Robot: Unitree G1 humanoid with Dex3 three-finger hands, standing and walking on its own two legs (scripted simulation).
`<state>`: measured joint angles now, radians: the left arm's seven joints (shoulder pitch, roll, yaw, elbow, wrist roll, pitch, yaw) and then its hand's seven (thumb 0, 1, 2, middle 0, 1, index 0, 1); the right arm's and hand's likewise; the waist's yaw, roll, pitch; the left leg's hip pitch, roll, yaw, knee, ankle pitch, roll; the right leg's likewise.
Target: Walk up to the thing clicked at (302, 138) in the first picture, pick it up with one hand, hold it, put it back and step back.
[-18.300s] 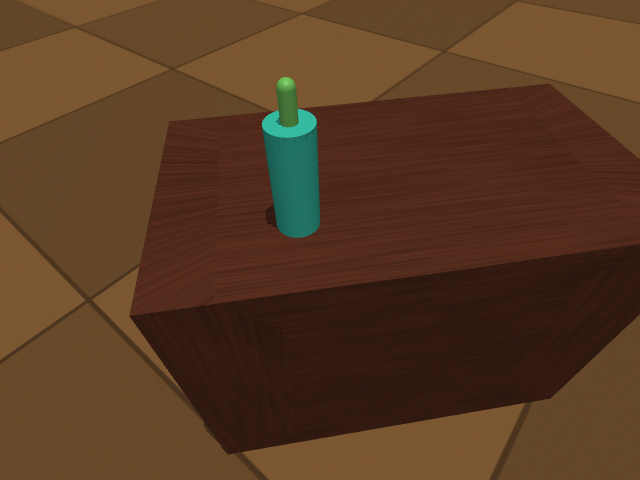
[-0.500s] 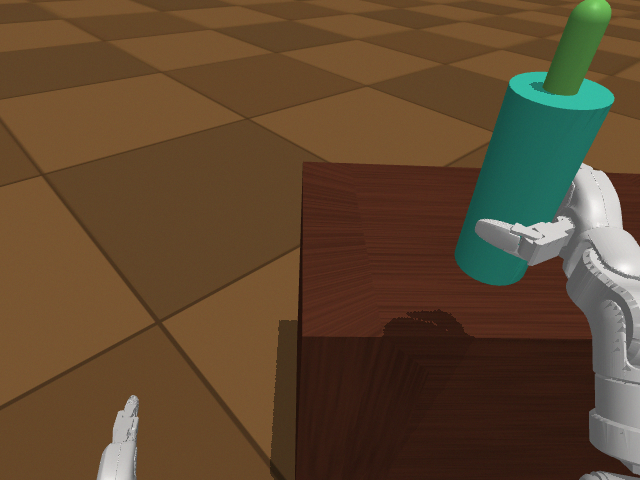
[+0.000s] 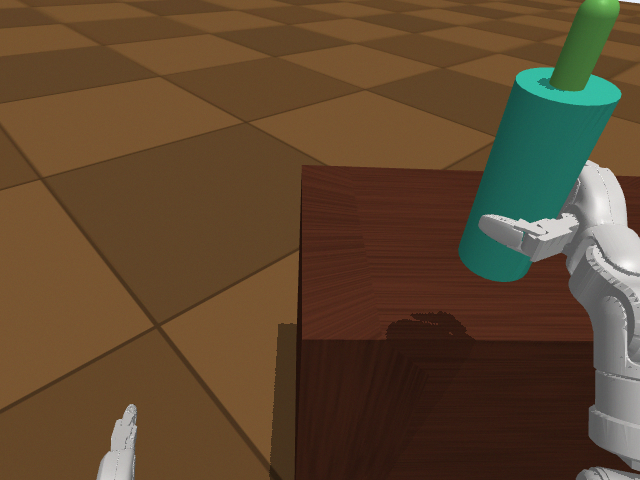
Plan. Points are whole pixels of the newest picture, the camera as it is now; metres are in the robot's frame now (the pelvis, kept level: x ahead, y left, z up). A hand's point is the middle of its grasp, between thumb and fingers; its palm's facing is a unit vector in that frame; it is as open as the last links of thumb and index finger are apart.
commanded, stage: hold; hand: right
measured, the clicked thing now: (535, 157) +0.33 -0.16 +0.32
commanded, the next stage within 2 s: crouch in 0.16 s
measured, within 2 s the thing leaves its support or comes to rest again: neither
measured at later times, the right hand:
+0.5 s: hand (519, 216) +0.34 -0.18 +0.24, palm faces +0.21 +0.98 -0.06, open 11.1 cm
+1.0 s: hand (491, 231) +0.41 -0.20 +0.17, palm faces +0.22 +0.97 -0.06, open 11.0 cm
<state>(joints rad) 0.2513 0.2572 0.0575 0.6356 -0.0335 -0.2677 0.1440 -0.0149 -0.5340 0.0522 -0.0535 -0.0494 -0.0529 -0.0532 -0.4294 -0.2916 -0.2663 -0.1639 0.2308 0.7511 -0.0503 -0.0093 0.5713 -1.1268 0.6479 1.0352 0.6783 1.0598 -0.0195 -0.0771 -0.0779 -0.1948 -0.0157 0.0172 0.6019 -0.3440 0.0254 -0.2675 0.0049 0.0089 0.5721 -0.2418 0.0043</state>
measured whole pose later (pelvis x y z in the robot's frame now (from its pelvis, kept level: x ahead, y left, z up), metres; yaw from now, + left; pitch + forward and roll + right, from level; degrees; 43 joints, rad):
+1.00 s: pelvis -0.01 -0.01 +0.00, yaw +2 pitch +1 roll +0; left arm 0.24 0.23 0.00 0.61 0.01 -0.31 0.18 -0.02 -0.51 0.04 -0.06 -0.05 -0.06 -0.05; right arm -0.54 -0.34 -0.28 0.41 0.15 0.31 -0.05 -0.01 0.56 -1.11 0.65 1.02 0.69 1.04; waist 0.04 -0.04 -0.05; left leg -0.32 -0.03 -0.01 0.63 -0.33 0.02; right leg -0.39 -0.02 -0.01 0.62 -0.25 0.00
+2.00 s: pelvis +0.01 -0.02 -0.01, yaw +3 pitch +10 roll +1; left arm 0.26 0.24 -0.01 0.46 0.00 -0.17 0.05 -0.01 -0.53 0.05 -0.06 -0.04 -0.05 -0.04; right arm -0.79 -0.46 -0.38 0.99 0.08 -0.10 0.01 -0.01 0.53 -1.08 0.66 1.00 0.69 1.02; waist 0.12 -0.01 -0.07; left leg -0.51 -0.05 -0.01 0.69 -0.35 0.01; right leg -0.60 -0.03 -0.02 0.72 -0.30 -0.01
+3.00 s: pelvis -0.01 -0.03 -0.03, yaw +3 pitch +14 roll +3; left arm 0.32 0.24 -0.02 0.30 0.04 -0.13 0.01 -0.01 -0.52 0.05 -0.06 -0.05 -0.06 -0.05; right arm -0.93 -0.53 -0.43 1.22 0.04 -0.29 0.01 -0.02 0.58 -0.25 0.65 0.47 0.65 0.47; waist 0.16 -0.01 -0.12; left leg -0.69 -0.06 0.00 0.82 -0.38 0.00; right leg -0.79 -0.04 -0.01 0.87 -0.33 -0.02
